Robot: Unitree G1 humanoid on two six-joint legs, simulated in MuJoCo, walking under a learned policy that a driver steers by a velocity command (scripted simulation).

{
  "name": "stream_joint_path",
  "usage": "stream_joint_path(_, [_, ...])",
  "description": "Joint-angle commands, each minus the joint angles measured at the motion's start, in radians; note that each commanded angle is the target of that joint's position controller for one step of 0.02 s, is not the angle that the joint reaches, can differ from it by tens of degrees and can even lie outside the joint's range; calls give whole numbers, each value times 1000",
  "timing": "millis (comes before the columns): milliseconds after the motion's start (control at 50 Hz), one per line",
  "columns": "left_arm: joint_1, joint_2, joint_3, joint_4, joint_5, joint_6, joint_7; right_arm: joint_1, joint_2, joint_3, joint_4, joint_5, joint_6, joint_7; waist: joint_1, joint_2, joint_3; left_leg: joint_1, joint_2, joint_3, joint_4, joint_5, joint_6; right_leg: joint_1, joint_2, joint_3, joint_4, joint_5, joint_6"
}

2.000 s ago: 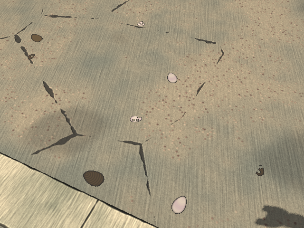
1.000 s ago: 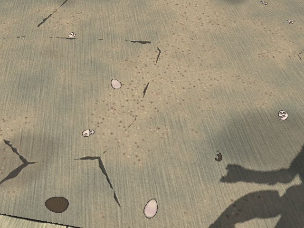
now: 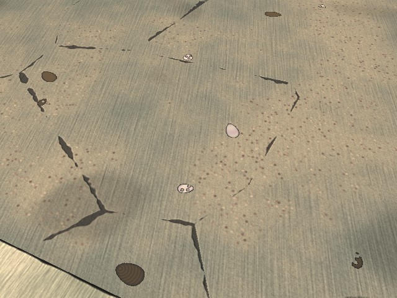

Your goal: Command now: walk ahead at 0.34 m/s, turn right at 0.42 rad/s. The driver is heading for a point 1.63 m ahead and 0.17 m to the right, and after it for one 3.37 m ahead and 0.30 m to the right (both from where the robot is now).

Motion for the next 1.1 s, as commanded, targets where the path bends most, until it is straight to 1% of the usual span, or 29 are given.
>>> stream_joint_path(20, [-160,214,64,-113,27,16,-27,66,-57,-7,-20,27,-44,20,-75,-70,50,224,-43,46,-220,199,14,-192,-133,222,-79,-161,-201])
stream_joint_path(60, [-119,96,37,-115,42,0,-39,257,-156,-32,-4,7,-73,-4,-163,81,-21,485,166,-210,-243,108,182,-442,-28,198,223,-254,-113])
stream_joint_path(80, [-160,4,11,-154,52,-27,-54,359,-228,-43,12,3,-80,-22,-183,220,-4,574,451,-680,-363,181,424,-695,79,69,540,-289,-21])
stream_joint_path(100, [-149,34,19,-114,49,-41,-48,319,-156,-18,32,1,-75,-18,-136,81,63,507,512,-663,-416,126,429,-785,-21,101,712,-244,-24])
stream_joint_path(160, [-136,78,39,-69,61,-30,-15,127,29,53,-18,19,-65,-22,-63,101,67,354,313,-267,-449,168,239,-666,-79,-9,785,-38,-34])
stream_joint_path(260, [-319,1,11,-100,11,-12,-92,284,-76,24,66,10,-58,-35,-130,56,53,395,236,30,-452,677,197,-622,-81,-142,418,143,57])
stream_joint_path(320, [-271,7,7,-108,35,-9,-98,303,-108,21,85,-47,-45,2,-69,130,44,297,278,88,-398,949,224,-483,-55,-142,517,238,24])
stream_joint_path(380, [-194,86,34,-92,33,-18,-84,196,-103,21,68,-41,-50,16,9,111,46,250,271,175,-320,1075,184,-385,-24,-155,488,202,-36])
stream_joint_path(460, [-204,72,29,-82,18,-2,-73,369,-158,-4,171,-32,-35,-6,-41,83,87,526,256,204,-121,1110,113,-447,-11,-158,199,338,-42])
stream_joint_path(500, [62,148,73,1,12,-20,-32,418,-144,5,152,-39,-24,1,35,53,-73,74,146,267,233,1196,-37,202,41,-160,243,248,-107])
stream_joint_path(520, [379,147,88,78,30,-4,5,271,-125,12,127,-68,-4,39,205,-26,-175,-369,-9,290,725,543,-135,708,-69,69,152,183,-251])
stream_joint_path(540, [381,136,73,96,51,-18,20,139,-13,54,84,-64,-12,98,244,-15,-282,-611,-42,37,908,-69,-26,848,-184,325,148,-21,-292])
stream_joint_path(560, [327,161,69,92,87,-43,26,-37,-35,45,-3,-21,-40,95,242,-36,-89,-664,2,-102,849,-59,53,599,-177,312,108,-7,-246])
stream_joint_path(600, [28,-17,2,59,42,-64,-7,-12,-117,6,-6,-34,-41,55,43,-44,84,-489,114,-139,617,48,114,84,-230,315,-58,-97,-198])
stream_joint_path(640, [-133,-48,-24,-3,18,-49,-15,81,-56,20,28,-53,6,20,-74,-34,107,-282,135,-92,453,1,88,-250,-243,258,-165,-64,-188])
stream_joint_path(680, [-209,64,7,-33,33,-60,-5,168,19,44,24,-49,36,18,-146,-38,44,24,90,1,339,339,56,-478,-136,39,-143,-34,-123])
stream_joint_path(740, [-113,122,21,-31,75,-96,19,66,24,55,26,-24,15,47,-43,-19,63,17,61,34,39,871,1,-454,-52,-111,-14,-143,-95])
stream_joint_path(760, [-45,130,50,73,-126,-80,45,-38,-72,3,1,163,-6,32,-42,-22,50,35,45,7,12,887,-5,-407,-88,-90,23,-67,-76])
stream_joint_path(780, [-12,121,37,85,-132,-72,57,-66,-66,12,-20,175,-11,30,-33,-44,51,-11,54,-8,-15,872,-7,-328,-111,-91,70,-73,-66])
stream_joint_path(840, [-29,83,47,106,-80,-46,66,-58,-31,17,8,118,-7,67,-18,-49,65,-145,103,-38,-127,924,9,-97,-151,-142,265,-125,-42])
stream_joint_path(880, [-139,61,50,90,-58,-18,62,243,-39,-7,124,112,-3,89,-166,23,-30,67,109,-22,-178,930,56,-88,-144,-215,575,-57,-21])
stream_joint_path(900, [-180,57,56,79,-53,-12,53,429,-71,-35,195,103,7,79,-278,170,-79,277,88,0,-187,899,120,-214,-35,-293,977,-156,14])
stream_joint_path(920, [-89,9,55,21,-19,-23,36,385,-121,-44,180,71,-3,66,-166,433,-1,417,67,-82,-27,907,122,-550,37,-205,1207,-330,22])
stream_joint_path(940, [33,12,42,-12,-31,-53,19,263,-139,-43,115,71,-6,50,-65,508,-46,491,163,-344,-39,845,235,-722,8,-60,1197,-305,1])
stream_joint_path(960, [20,69,51,3,-43,-69,12,230,-97,-40,78,74,0,53,-67,306,-90,479,215,-427,-66,800,286,-743,-15,-29,1222,-283,-7])
stream_joint_path(980, [0,60,47,-49,-90,-80,10,215,-248,-91,94,73,-2,42,-22,245,-211,553,377,-835,-246,140,424,-897,-27,6,1244,-215,5])
stream_joint_path(1000, [-125,116,60,-67,-88,-62,36,83,-170,-73,35,71,-2,31,-17,-13,-142,328,403,-898,-345,5,397,-845,-87,30,1055,-69,32])
stream_joint_path(1040, [-158,128,67,-52,-47,-8,61,-2,-93,-49,16,68,-11,14,11,-12,-52,70,329,-809,-320,56,359,-706,-127,75,908,-54,86])
stream_joint_path(1100, [-242,106,64,-65,-1,4,66,37,-106,-60,26,89,-12,-22,-28,65,-2,-74,163,-508,-327,172,284,-576,-116,36,580,113,122])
